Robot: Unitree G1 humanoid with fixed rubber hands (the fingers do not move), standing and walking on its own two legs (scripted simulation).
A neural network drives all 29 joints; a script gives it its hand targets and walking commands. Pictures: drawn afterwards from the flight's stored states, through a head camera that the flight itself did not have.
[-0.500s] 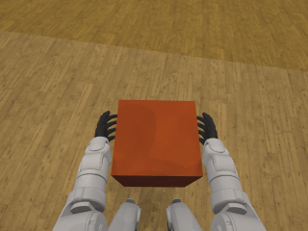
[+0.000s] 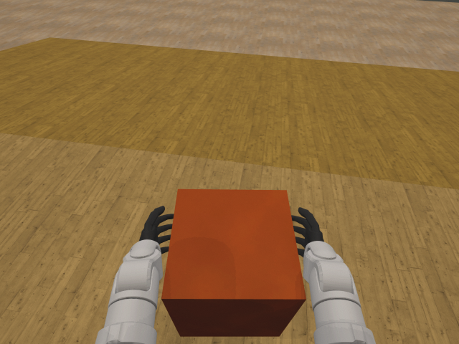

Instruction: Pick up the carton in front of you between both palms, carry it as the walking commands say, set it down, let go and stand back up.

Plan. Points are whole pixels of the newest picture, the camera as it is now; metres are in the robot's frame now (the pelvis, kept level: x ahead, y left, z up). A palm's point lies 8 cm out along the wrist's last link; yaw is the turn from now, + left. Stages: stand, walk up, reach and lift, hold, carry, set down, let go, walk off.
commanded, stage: reach and lift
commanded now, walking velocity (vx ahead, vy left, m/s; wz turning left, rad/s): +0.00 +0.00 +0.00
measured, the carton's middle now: (231, 266) +0.28 +0.00 -0.05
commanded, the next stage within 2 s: hold in 1.00 s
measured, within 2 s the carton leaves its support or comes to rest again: neither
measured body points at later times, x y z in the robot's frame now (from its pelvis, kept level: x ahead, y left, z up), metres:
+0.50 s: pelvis -0.01 +0.00 +0.00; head -0.04 +0.00 +0.45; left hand +0.30 +0.15 +0.02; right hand +0.30 -0.15 +0.02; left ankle +0.01 +0.13 -0.74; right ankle +0.01 -0.13 -0.74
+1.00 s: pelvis +0.00 +0.00 +0.01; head -0.04 +0.00 +0.46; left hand +0.30 +0.15 +0.04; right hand +0.30 -0.15 +0.04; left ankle +0.01 +0.13 -0.74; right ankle +0.01 -0.13 -0.74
